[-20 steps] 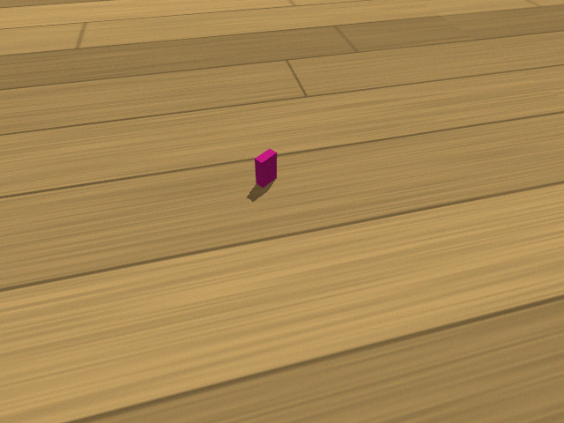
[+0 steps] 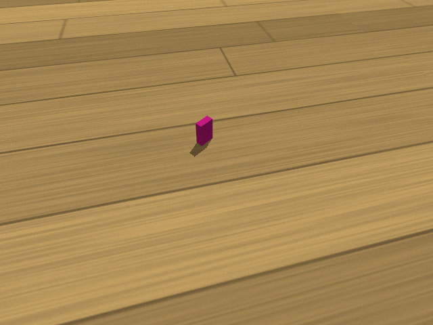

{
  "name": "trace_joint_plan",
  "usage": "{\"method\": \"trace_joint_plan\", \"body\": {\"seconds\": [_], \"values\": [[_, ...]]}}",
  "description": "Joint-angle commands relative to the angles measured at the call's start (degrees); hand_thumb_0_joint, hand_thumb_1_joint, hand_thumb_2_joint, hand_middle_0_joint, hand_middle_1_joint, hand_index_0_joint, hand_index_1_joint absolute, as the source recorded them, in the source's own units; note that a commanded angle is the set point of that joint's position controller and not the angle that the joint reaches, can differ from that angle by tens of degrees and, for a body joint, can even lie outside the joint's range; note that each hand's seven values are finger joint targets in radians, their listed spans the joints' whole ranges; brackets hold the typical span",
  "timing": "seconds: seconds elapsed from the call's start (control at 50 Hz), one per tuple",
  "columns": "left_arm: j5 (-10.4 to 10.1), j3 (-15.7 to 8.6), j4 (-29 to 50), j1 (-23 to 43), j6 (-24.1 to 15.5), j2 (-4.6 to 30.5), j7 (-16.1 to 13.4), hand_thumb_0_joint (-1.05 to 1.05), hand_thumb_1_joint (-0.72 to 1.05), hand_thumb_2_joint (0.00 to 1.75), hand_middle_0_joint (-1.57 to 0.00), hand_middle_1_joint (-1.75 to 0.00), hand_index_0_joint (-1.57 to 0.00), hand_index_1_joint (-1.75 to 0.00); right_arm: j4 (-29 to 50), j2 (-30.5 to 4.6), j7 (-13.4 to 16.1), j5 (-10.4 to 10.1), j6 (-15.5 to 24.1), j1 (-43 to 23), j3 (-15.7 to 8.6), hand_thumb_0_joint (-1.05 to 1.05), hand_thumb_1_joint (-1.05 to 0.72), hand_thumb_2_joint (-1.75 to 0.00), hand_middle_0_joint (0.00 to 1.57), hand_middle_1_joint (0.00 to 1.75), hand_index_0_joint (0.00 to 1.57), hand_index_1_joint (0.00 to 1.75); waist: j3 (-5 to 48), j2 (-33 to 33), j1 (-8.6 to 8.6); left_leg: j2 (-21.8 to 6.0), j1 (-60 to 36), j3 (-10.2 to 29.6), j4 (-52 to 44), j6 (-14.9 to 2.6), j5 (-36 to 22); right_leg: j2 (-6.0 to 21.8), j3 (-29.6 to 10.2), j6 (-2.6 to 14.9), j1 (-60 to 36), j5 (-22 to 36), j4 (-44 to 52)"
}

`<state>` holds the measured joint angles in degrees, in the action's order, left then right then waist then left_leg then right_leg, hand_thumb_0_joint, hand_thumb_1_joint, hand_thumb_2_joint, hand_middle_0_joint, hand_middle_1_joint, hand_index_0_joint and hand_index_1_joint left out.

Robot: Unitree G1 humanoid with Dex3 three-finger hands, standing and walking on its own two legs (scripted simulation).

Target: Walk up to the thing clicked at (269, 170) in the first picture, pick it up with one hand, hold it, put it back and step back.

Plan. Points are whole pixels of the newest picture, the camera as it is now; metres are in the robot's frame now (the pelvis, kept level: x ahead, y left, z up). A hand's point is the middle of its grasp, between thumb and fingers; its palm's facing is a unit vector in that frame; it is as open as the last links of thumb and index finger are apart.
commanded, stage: stand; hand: left
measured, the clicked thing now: (204, 131) +1.36 +0.05 -0.70
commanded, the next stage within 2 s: walk up in 0.72 s
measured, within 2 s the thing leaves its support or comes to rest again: neither
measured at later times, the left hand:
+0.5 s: hand out of the picture +0.07 +0.25 -0.16, palm faces -0.02 -0.94 -0.33, open 7.4 cm
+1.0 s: hand out of the picture +0.12 +0.25 -0.14, palm faces -0.11 -0.91 -0.40, open 7.4 cm
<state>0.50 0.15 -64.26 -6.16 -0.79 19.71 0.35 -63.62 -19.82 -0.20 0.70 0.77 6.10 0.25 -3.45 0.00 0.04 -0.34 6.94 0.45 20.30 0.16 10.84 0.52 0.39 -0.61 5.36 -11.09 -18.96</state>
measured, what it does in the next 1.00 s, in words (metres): steps on the spot: right foot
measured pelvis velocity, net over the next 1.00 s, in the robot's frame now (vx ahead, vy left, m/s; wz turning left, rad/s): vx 0.04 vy -0.04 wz -0.07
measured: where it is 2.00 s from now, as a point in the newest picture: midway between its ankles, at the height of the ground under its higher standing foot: (235, 275)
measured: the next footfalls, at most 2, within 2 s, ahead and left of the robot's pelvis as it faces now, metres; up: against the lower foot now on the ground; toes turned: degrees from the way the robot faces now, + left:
right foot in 1.00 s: +0.14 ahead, -0.19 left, +0.00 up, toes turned -7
left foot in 1.44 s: +0.39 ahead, +0.06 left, +0.00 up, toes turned +2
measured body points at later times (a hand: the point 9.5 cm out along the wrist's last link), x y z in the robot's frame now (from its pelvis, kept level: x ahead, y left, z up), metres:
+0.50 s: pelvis +0.00 +0.00 +0.00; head +0.00 +0.00 +0.45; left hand +0.07 +0.30 -0.13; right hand +0.07 -0.30 -0.13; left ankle +0.00 +0.12 -0.75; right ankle -0.01 -0.13 -0.75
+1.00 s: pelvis +0.04 -0.04 -0.01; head +0.04 -0.06 +0.44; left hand +0.13 +0.29 -0.11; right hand +0.06 -0.38 -0.13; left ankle +0.00 +0.12 -0.75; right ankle +0.09 -0.18 -0.74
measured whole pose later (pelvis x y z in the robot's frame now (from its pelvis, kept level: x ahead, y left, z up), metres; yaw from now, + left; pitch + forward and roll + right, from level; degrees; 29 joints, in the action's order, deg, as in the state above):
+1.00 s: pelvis +0.04 -0.04 -0.01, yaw -4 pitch -2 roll +1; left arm 1.9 -4.6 -56.7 -13.8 -1.9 25.6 5.5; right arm -57.3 -24.9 -3.4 3.2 2.0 14.6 -5.3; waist -2.4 0.3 0.7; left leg -3.5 5.0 -2.6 26.5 -0.4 19.6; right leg 3.7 1.1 0.5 18.7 -19.0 -34.2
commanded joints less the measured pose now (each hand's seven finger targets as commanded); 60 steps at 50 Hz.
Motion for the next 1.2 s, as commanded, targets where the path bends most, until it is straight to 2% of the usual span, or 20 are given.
{"method": "trace_joint_plan", "body": {"seconds": [0.0,0.68,0.7,0.72,0.74,0.76,0.78,0.8,0.82,0.86,0.92,0.96,0.98,1.0,1.02,1.04,1.06,1.08,1.12,1.18], "values": [[0.0,-2.4,3.2,2.5,-1.1,12.1,-1.0,0.00,0.90,0.90,-0.20,-0.30,-0.20,-0.30,3.4,-11.8,0.8,-0.3,1.0,-2.3,-2.2,0.00,-0.90,-0.90,0.20,0.30,0.20,0.30,4.6,0.4,-0.09,-6.7,-0.6,5.7,-2.9,-1.70,-10.1,7.0,-5.0,1.90,-0.3,9.5,2.8],[0.1,-2.4,3.4,1.2,-1.0,12.4,-0.8,0.00,0.90,0.90,-0.20,-0.30,-0.20,-0.30,2.9,-12.1,0.7,-0.2,1.1,-1.4,-2.2,0.00,-0.90,-0.90,0.20,0.30,0.20,0.30,3.9,0.0,-0.06,-6.7,0.1,6.1,-4.1,-1.79,-6.3,7.2,-5.2,1.97,0.0,5.3,3.6],[1.3,-6.1,7.5,-2.1,-1.6,18.0,1.1,0.00,0.90,0.90,-0.20,-0.30,-0.20,-0.30,6.0,-18.3,-0.5,1.0,2.2,3.0,-6.2,0.00,-0.90,-0.90,0.20,0.30,0.20,0.30,10.6,-0.7,0.43,-5.3,-2.8,6.9,0.3,-5.51,23.4,3.8,-6.1,4.21,2.1,-21.7,-2.2],[1.8,-6.2,7.5,-1.4,-1.6,17.4,1.7,0.00,0.90,0.90,-0.20,-0.30,-0.20,-0.30,5.2,-19.3,-1.1,1.5,2.5,4.2,-7.1,0.00,-0.90,-0.90,0.20,0.30,0.20,0.30,6.3,2.3,1.18,-7.2,-2.1,10.1,-1.3,-6.92,32.5,3.8,-6.2,4.64,10.9,-28.6,-5.9],[1.9,-6.3,9.1,1.9,-1.6,15.7,2.1,0.00,0.90,0.90,-0.20,-0.30,-0.20,-0.30,5.6,-19.2,-1.3,1.6,2.5,5.4,-7.5,0.00,-0.90,-0.90,0.20,0.30,0.20,0.30,1.4,4.4,2.59,-10.2,-2.1,14.7,-4.5,-8.79,35.4,2.2,-4.2,4.01,19.1,-26.5,-11.4],[1.9,-5.9,10.6,3.9,-1.6,13.7,2.5,0.00,0.90,0.90,-0.20,-0.30,-0.20,-0.30,6.3,-19.6,-1.4,1.6,2.7,6.5,-8.3,0.00,-0.90,-0.90,0.20,0.30,0.20,0.30,-2.9,7.7,3.65,-15.8,-4.7,20.5,-8.8,-11.67,34.8,0.4,-0.6,2.98,27.0,-18.1,-19.0],[2.1,-6.0,12.0,5.5,-1.8,13.8,2.6,0.00,0.90,0.90,-0.20,-0.30,-0.20,-0.30,6.7,-20.5,-1.5,1.8,3.1,8.1,-9.0,0.00,-0.90,-0.90,0.20,0.30,0.20,0.30,-5.7,8.5,5.09,-21.4,-6.1,26.1,-11.9,-15.05,30.4,2.1,-2.2,2.17,33.4,-17.2,-26.3],[1.8,-6.2,12.9,5.6,-2.1,14.7,2.8,0.00,0.90,0.90,-0.20,-0.30,-0.20,-0.30,7.6,-20.7,-1.3,1.6,3.6,8.2,-9.2,0.00,-0.90,-0.90,0.20,0.30,0.20,0.30,-5.2,5.2,4.51,-23.0,-6.0,27.7,-13.2,-16.18,30.2,4.5,-5.8,2.23,33.9,-16.8,-28.1],[1.6,-6.3,13.0,3.9,-2.4,15.6,3.3,0.00,0.90,0.90,-0.20,-0.30,-0.20,-0.30,8.7,-20.4,-1.3,1.5,3.8,7.4,-9.0,0.00,-0.90,-0.90,0.20,0.30,0.20,0.30,-3.2,4.2,3.40,-21.6,-5.1,25.9,-13.6,-15.40,30.4,5.1,-6.5,1.93,31.8,-16.0,-29.3],[1.2,-6.4,12.6,-1.7,-2.2,15.3,4.4,0.00,0.90,0.90,-0.20,-0.30,-0.20,-0.30,11.5,-20.5,-1.8,1.8,3.8,2.2,-9.1,0.00,-0.90,-0.90,0.20,0.30,0.20,0.30,-0.4,9.6,0.34,-18.8,-2.5,17.3,-13.0,-13.30,27.8,5.5,-3.2,1.27,25.8,-14.9,-25.5],[1.2,-7.0,11.6,-5.5,-2.3,14.9,4.9,0.00,0.90,0.90,-0.20,-0.30,-0.20,-0.30,13.5,-19.1,-2.5,2.2,3.3,-1.5,-8.9,0.00,-0.90,-0.90,0.20,0.30,0.20,0.30,0.1,11.0,-1.71,-12.6,7.8,6.6,-8.2,-9.74,21.7,3.2,1.1,1.27,10.0,-8.9,-15.8],[1.4,-7.9,8.9,-14.2,-2.6,15.2,4.3,0.00,0.90,0.90,-0.20,-0.30,-0.20,-0.30,14.4,-17.7,-2.7,2.2,2.5,-3.7,-8.6,0.00,-0.90,-0.90,0.20,0.30,0.20,0.30,1.6,4.8,-6.32,-8.4,15.9,0.4,4.2,-8.07,25.0,0.5,5.5,0.88,-4.4,-1.0,-9.2],[1.7,-9.3,6.7,-21.9,-3.3,18.2,3.2,0.00,0.90,0.90,-0.20,-0.30,-0.20,-0.30,14.5,-14.3,-2.7,2.4,2.2,-1.6,-7.4,0.00,-0.90,-0.90,0.20,0.30,0.20,0.30,5.6,-5.9,-9.23,-4.6,24.0,-2.6,20.0,-6.58,26.8,-0.2,3.0,1.00,-17.0,-5.7,-8.5],[2.2,-10.8,7.2,-26.1,-3.6,23.1,2.1,0.00,0.90,0.90,-0.20,-0.30,-0.20,-0.30,15.8,-9.9,-2.9,2.1,2.1,-0.2,-5.6,0.00,-0.90,-0.90,0.20,0.30,0.20,0.30,4.7,-20.7,-11.10,1.8,36.2,-5.7,39.4,-4.62,28.2,9.5,-14.4,3.69,-19.8,-25.9,1.5],[2.3,-10.1,10.6,-20.9,-4.3,25.7,1.9,0.00,0.90,0.90,-0.20,-0.30,-0.20,-0.30,16.6,-11.7,-2.6,0.7,1.8,0.1,-5.9,0.00,-0.90,-0.90,0.20,0.30,0.20,0.30,3.1,-16.5,-8.21,3.5,36.7,3.8,46.2,-2.62,22.0,23.6,-41.5,9.48,-8.6,-43.9,15.2],[1.3,-9.6,13.2,-13.7,-4.4,26.4,1.9,0.00,0.90,0.90,-0.20,-0.30,-0.20,-0.30,16.1,-17.1,-2.5,0.7,1.9,-2.0,-7.2,0.00,-0.90,-0.90,0.20,0.30,0.20,0.30,-4.8,-7.7,-5.37,-2.0,35.2,8.8,46.5,-2.22,17.2,26.0,-43.5,14.16,1.6,-46.8,16.9],[0.8,-9.1,14.2,-10.3,-4.6,24.0,2.0,0.00,0.90,0.90,-0.20,-0.30,-0.20,-0.30,14.3,-18.7,-2.7,0.2,2.3,1.1,-7.6,0.00,-0.90,-0.90,0.20,0.30,0.20,0.30,-6.2,-3.2,-3.09,-3.1,34.1,8.5,45.8,-2.04,12.7,22.4,-35.5,13.62,1.5,-39.2,14.5],[0.3,-8.6,14.3,-8.7,-4.9,21.8,1.6,0.00,0.90,0.90,-0.20,-0.30,-0.20,-0.30,12.9,-17.7,-2.9,-0.1,2.4,3.6,-7.3,0.00,-0.90,-0.90,0.20,0.30,0.20,0.30,-5.9,-3.2,-1.80,-3.8,32.1,8.5,43.9,-1.90,9.0,18.6,-27.5,11.10,2.5,-32.1,13.2],[0.2,-8.0,14.6,-8.1,-5.2,19.9,1.5,0.00,0.90,0.90,-0.20,-0.30,-0.20,-0.30,11.2,-16.7,-3.5,-0.3,2.2,8.2,-7.2,0.00,-0.90,-0.90,0.20,0.30,0.20,0.30,-4.2,-5.4,-0.23,-4.1,26.1,7.6,39.6,-1.14,5.5,15.5,-17.6,10.34,5.5,-22.2,12.4],[0.2,-7.9,15.7,-9.5,-5.8,19.5,1.5,0.00,0.90,0.90,-0.20,-0.30,-0.20,-0.30,13.0,-15.7,-4.6,0.3,1.7,7.3,-7.5,0.00,-0.90,-0.90,0.20,0.30,0.20,0.30,-4.9,-6.9,-0.85,-4.0,26.0,5.2,31.8,0.48,2.7,13.8,-11.2,11.26,5.1,-18.1,12.8]]}}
